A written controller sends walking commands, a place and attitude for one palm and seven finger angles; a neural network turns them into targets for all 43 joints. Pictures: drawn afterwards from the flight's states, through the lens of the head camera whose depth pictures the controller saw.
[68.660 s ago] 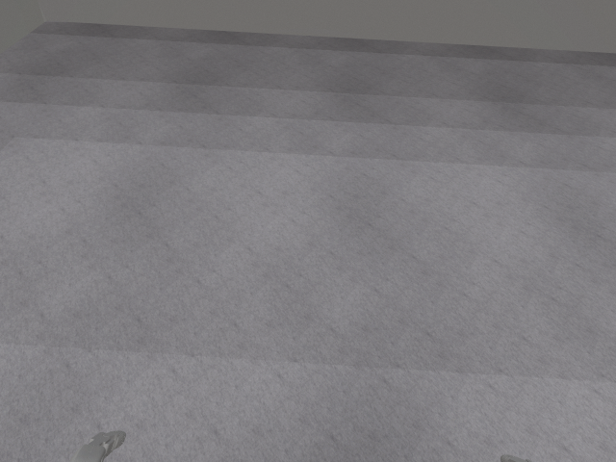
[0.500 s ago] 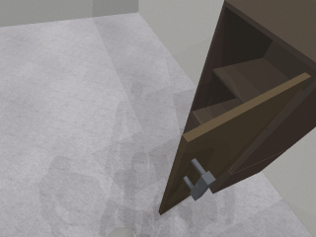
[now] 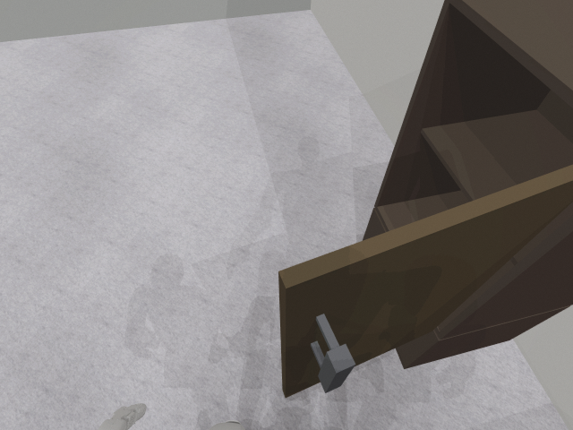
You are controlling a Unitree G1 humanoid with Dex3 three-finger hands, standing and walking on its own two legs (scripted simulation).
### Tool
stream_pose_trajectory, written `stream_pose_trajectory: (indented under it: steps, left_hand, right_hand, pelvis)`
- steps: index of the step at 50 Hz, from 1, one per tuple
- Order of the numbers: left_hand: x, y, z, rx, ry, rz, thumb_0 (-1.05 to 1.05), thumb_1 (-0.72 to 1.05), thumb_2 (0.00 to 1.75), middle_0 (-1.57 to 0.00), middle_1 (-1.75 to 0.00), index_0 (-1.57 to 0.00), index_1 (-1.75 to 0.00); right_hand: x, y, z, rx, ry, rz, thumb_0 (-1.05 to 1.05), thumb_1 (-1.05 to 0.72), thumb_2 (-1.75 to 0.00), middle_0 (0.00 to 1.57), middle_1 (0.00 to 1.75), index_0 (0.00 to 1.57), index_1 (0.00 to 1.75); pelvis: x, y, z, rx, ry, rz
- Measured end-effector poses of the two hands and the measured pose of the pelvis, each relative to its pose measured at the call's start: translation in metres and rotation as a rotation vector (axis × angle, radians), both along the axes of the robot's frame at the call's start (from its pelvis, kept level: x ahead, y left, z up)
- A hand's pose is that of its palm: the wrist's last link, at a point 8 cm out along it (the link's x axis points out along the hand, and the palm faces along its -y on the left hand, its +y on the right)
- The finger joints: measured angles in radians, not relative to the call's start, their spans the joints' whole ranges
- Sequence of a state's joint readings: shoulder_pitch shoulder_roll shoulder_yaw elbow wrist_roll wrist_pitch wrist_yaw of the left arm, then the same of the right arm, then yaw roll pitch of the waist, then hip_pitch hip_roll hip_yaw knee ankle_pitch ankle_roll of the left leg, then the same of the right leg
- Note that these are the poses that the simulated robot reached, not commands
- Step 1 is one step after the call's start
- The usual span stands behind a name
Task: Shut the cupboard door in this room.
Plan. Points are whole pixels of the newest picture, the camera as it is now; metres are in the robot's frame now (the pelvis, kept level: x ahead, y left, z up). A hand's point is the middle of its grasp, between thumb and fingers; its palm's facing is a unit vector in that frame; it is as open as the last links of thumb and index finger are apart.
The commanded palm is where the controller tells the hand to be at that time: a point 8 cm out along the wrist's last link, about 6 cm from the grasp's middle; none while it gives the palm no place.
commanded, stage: shuffle to correct the standing spot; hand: left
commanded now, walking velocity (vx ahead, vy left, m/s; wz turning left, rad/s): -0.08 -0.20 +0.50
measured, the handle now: (326, 354) +0.21 -0.04 +0.02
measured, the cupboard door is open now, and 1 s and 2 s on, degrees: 98 98 98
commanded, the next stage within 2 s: come to a stop and stand still in 1.34 s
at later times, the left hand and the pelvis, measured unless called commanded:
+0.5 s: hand out of the picture -0.02 +0.12 -0.17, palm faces +0.23 -0.96 -0.18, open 7.4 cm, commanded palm none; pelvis -0.03 -0.08 +0.01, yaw +14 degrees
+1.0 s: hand out of the picture -0.10 -0.05 -0.17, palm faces +0.37 -0.91 -0.19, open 7.4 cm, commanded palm none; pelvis -0.10 -0.24 +0.00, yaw +23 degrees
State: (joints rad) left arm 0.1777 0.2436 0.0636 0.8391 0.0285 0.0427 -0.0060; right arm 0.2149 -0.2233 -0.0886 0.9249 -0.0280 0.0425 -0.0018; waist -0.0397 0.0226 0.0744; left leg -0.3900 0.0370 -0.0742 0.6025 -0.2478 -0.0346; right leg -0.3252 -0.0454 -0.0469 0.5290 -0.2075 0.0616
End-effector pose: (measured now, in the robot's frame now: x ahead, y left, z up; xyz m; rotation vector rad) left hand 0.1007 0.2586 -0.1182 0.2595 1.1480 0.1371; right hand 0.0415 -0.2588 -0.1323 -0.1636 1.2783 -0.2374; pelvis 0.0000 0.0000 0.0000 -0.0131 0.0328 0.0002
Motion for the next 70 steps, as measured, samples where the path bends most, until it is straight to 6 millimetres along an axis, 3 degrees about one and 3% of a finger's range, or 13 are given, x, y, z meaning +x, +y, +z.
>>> stream_pose_trajectory:
  steps: [3, 7, 17, 24, 32, 36, 39, 44, 50, 53, 57, 64, 70]
  left_hand:
    - [-0.014, -0.018, 0.003, 0.010, 0.000, 0.029, 0.00, 0.91, 0.90, -0.20, -0.30, -0.20, -0.30]
    - [-0.038, -0.040, 0.002, -0.011, 0.022, 0.085, 0.00, 0.91, 0.90, -0.20, -0.30, -0.20, -0.30]
    - [-0.094, -0.071, -0.044, -0.123, 0.077, 0.231, 0.00, 0.90, 0.90, -0.20, -0.30, -0.20, -0.30]
    - [-0.133, -0.087, -0.026, -0.114, 0.155, 0.292, 0.00, 0.91, 0.90, -0.20, -0.30, -0.20, -0.30]
    - [-0.155, -0.119, -0.007, -0.046, 0.140, 0.341, 0.00, 0.91, 0.90, -0.20, -0.30, -0.20, -0.30]
    - [-0.165, -0.150, -0.007, 0.005, 0.107, 0.355, 0.00, 0.91, 0.90, -0.20, -0.30, -0.20, -0.30]
    - [-0.178, -0.180, -0.001, 0.008, 0.108, 0.363, 0.00, 0.91, 0.90, -0.20, -0.30, -0.20, -0.30]
    - [-0.197, -0.226, -0.002, -0.031, 0.095, 0.391, 0.00, 0.91, 0.90, -0.20, -0.30, -0.20, -0.30]
    - [-0.221, -0.270, -0.023, -0.104, 0.066, 0.428, 0.00, 0.90, 0.90, -0.20, -0.30, -0.20, -0.30]
    - [-0.241, -0.287, -0.040, -0.146, 0.081, 0.452, 0.00, 0.90, 0.90, -0.20, -0.30, -0.20, -0.30]
    - [-0.269, -0.303, -0.036, -0.155, 0.142, 0.473, 0.00, 0.92, 0.90, -0.20, -0.30, -0.20, -0.30]
    - [-0.308, -0.330, -0.021, -0.140, 0.204, 0.496, 0.00, 0.92, 0.90, -0.20, -0.30, -0.20, -0.30]
    - [-0.314, -0.365, -0.015, -0.102, 0.222, 0.470, 0.00, 0.91, 0.90, -0.20, -0.30, -0.20, -0.30]
  right_hand:
    - [0.005, -0.022, -0.006, -0.012, 0.024, 0.020, 0.01, -0.91, -0.89, 0.21, 0.30, 0.20, 0.30]
    - [0.015, -0.034, -0.002, -0.015, 0.038, 0.069, 0.01, -0.91, -0.90, 0.20, 0.29, 0.20, 0.30]
    - [0.047, -0.024, 0.002, -0.032, -0.024, 0.240, 0.01, -0.91, -0.90, 0.20, 0.29, 0.20, 0.30]
    - [0.038, -0.039, 0.022, -0.041, -0.007, 0.279, 0.01, -0.91, -0.89, 0.21, 0.30, 0.20, 0.30]
    - [0.031, -0.102, 0.016, -0.034, 0.019, 0.305, 0.01, -0.90, -0.89, 0.21, 0.30, 0.20, 0.30]
    - [0.031, -0.148, -0.005, -0.022, 0.027, 0.310, 0.01, -0.90, -0.89, 0.21, 0.30, 0.20, 0.30]
    - [0.029, -0.173, -0.008, -0.033, 0.039, 0.319, 0.01, -0.91, -0.89, 0.20, 0.30, 0.20, 0.30]
    - [0.018, -0.194, -0.002, -0.032, 0.050, 0.341, 0.01, -0.91, -0.90, 0.20, 0.29, 0.20, 0.30]
    - [-0.001, -0.199, 0.001, -0.023, 0.045, 0.391, 0.01, -0.91, -0.90, 0.20, 0.29, 0.20, 0.30]
    - [-0.018, -0.201, 0.000, -0.025, 0.027, 0.404, 0.01, -0.91, -0.90, 0.20, 0.29, 0.20, 0.30]
    - [-0.048, -0.214, 0.012, -0.031, 0.045, 0.401, 0.01, -0.91, -0.89, 0.20, 0.29, 0.20, 0.30]
    - [-0.080, -0.259, 0.021, -0.045, 0.085, 0.382, 0.01, -0.91, -0.89, 0.21, 0.30, 0.20, 0.30]
    - [-0.093, -0.321, 0.011, -0.040, 0.107, 0.355, 0.01, -0.90, -0.89, 0.21, 0.30, 0.20, 0.30]
  pelvis:
    - [-0.003, -0.013, -0.001, -0.005, -0.016, 0.043]
    - [-0.005, -0.026, 0.003, 0.006, -0.027, 0.094]
    - [-0.019, -0.049, -0.014, 0.000, -0.015, 0.212]
    - [-0.029, -0.076, 0.008, -0.022, -0.022, 0.237]
    - [-0.044, -0.130, 0.011, -0.029, -0.015, 0.279]
    - [-0.053, -0.169, -0.002, -0.002, -0.011, 0.304]
    - [-0.063, -0.188, 0.000, 0.012, -0.025, 0.340]
    - [-0.077, -0.216, 0.005, 0.027, -0.025, 0.377]
    - [-0.099, -0.245, 0.000, 0.003, -0.010, 0.396]
    - [-0.113, -0.257, -0.007, -0.003, -0.010, 0.404]
    - [-0.123, -0.275, 0.003, 0.000, -0.031, 0.397]
    - [-0.139, -0.311, 0.015, -0.028, -0.036, 0.378]
    - [-0.149, -0.358, 0.011, -0.028, -0.021, 0.372]
